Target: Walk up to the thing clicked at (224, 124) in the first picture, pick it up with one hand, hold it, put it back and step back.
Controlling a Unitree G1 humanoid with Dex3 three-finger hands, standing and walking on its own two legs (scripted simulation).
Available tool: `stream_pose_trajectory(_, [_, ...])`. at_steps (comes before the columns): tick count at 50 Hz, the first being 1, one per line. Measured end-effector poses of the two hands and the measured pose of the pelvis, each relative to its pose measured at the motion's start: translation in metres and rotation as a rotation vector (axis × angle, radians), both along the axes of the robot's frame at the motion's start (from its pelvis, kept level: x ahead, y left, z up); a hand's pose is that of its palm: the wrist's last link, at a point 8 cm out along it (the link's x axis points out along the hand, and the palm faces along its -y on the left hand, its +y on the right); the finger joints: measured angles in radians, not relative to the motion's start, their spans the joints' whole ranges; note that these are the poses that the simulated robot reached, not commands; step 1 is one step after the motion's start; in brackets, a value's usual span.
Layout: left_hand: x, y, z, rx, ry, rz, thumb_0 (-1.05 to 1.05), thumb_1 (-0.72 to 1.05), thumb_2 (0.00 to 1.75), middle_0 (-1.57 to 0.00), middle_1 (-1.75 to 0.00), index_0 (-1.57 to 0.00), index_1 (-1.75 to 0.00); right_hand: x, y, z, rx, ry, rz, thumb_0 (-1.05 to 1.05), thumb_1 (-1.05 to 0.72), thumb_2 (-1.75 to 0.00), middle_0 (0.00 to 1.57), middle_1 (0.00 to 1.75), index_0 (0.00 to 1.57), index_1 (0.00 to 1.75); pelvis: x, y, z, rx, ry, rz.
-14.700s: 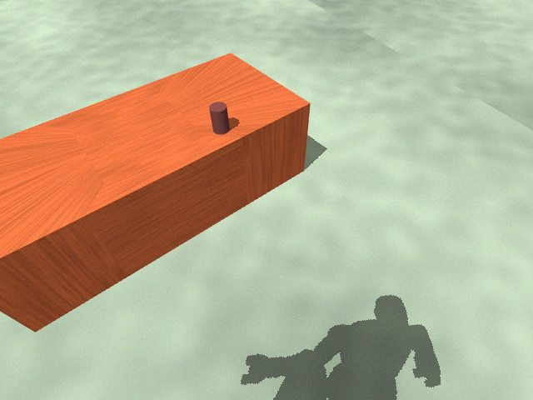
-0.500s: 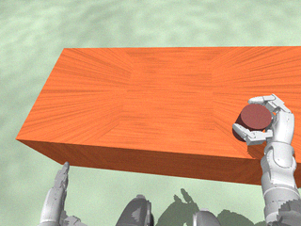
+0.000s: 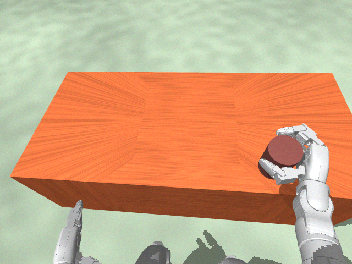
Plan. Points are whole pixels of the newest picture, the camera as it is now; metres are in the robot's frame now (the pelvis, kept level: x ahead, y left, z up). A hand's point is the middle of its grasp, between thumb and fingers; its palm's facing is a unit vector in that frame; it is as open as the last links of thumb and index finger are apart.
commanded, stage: lift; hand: right
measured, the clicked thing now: (278, 158) +0.36 -0.18 +0.01
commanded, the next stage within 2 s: hold in 0.26 s
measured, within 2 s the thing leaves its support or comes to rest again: neither
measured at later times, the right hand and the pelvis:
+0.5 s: hand (286, 154) +0.35 -0.18 +0.06, palm faces +0.22 +0.98 +0.00, open 9.7 cm; pelvis +0.00 +0.00 +0.01, yaw +0 degrees
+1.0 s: hand (285, 153) +0.34 -0.17 +0.07, palm faces +0.21 +0.98 +0.00, open 9.8 cm; pelvis +0.00 +0.00 +0.02, yaw +0 degrees
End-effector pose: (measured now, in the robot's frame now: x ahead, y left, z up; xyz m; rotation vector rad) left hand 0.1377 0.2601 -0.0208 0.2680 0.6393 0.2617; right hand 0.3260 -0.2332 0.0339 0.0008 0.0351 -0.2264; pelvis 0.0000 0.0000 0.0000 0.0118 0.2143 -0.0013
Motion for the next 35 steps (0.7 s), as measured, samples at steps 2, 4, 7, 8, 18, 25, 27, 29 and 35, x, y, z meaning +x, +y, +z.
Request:
stream_pose_trajectory(2, [0.001, 0.000, 0.000, -0.002, 0.002, 0.002, -0.01, -0.54, 0.05, -0.04, -0.05, -0.04, -0.05, -0.001, 0.000, 0.002, 0.000, -0.001, -0.002, -0.02, 0.43, -1.06, 0.68, 1.06, 0.81, 1.11, 0.000, 0.000, 0.001, -0.001, -0.004, 0.000])
stream_pose_trajectory(4, [0.002, -0.001, 0.001, -0.005, 0.001, 0.002, -0.01, -0.54, 0.05, -0.04, -0.05, -0.04, -0.05, -0.002, 0.001, 0.004, -0.002, -0.002, -0.002, -0.02, 0.43, -1.06, 0.68, 1.06, 0.81, 1.11, 0.001, 0.000, 0.003, -0.001, -0.010, -0.001])
stream_pose_trajectory(7, [0.002, -0.001, 0.003, -0.009, 0.001, 0.003, -0.01, -0.54, 0.05, -0.04, -0.05, -0.04, -0.05, -0.004, 0.001, 0.007, -0.002, -0.003, 0.000, -0.02, 0.43, -1.06, 0.68, 1.06, 0.81, 1.11, 0.001, 0.000, 0.005, -0.002, -0.018, -0.001])
stream_pose_trajectory(8, [0.003, -0.001, 0.003, -0.009, -0.001, 0.004, -0.01, -0.54, 0.05, -0.04, -0.05, -0.04, -0.05, -0.005, 0.001, 0.008, -0.003, -0.003, 0.001, -0.02, 0.43, -1.06, 0.68, 1.06, 0.81, 1.11, 0.002, 0.000, 0.005, -0.002, -0.021, -0.001])
stream_pose_trajectory(18, [0.005, -0.005, 0.006, -0.024, 0.003, 0.005, -0.01, -0.54, 0.05, -0.04, -0.05, -0.05, -0.05, -0.009, 0.004, 0.016, -0.002, -0.007, 0.009, -0.02, 0.43, -1.06, 0.68, 1.06, 0.81, 1.11, 0.003, -0.001, 0.011, -0.003, -0.041, 0.000])
stream_pose_trajectory(25, [0.003, -0.003, 0.002, -0.031, 0.022, 0.020, -0.01, -0.54, 0.05, -0.05, -0.05, -0.05, -0.05, -0.012, 0.004, 0.023, -0.001, -0.013, 0.005, -0.02, 0.43, -1.06, 0.68, 1.06, 0.81, 1.11, 0.004, -0.003, 0.014, -0.003, -0.051, -0.001])
stream_pose_trajectory(27, [0.003, -0.003, 0.000, -0.033, 0.030, 0.025, -0.01, -0.54, 0.05, -0.05, -0.05, -0.05, -0.05, -0.013, 0.005, 0.025, -0.003, -0.014, 0.008, -0.02, 0.43, -1.06, 0.68, 1.06, 0.81, 1.11, 0.005, -0.003, 0.015, -0.004, -0.054, 0.000])
stream_pose_trajectory(29, [0.004, -0.003, 0.001, -0.033, 0.029, 0.026, -0.01, -0.53, 0.05, -0.05, -0.05, -0.05, -0.05, -0.014, 0.006, 0.026, -0.004, -0.014, 0.013, -0.02, 0.43, -1.06, 0.68, 1.06, 0.81, 1.11, 0.005, -0.003, 0.015, -0.004, -0.059, 0.000])
stream_pose_trajectory(35, [0.008, -0.003, 0.004, -0.033, 0.020, 0.026, -0.01, -0.53, 0.05, -0.05, -0.05, -0.05, -0.05, -0.017, 0.009, 0.031, 0.002, -0.014, 0.016, -0.02, 0.44, -1.06, 0.68, 1.06, 0.81, 1.11, 0.006, -0.003, 0.019, -0.005, -0.072, -0.001])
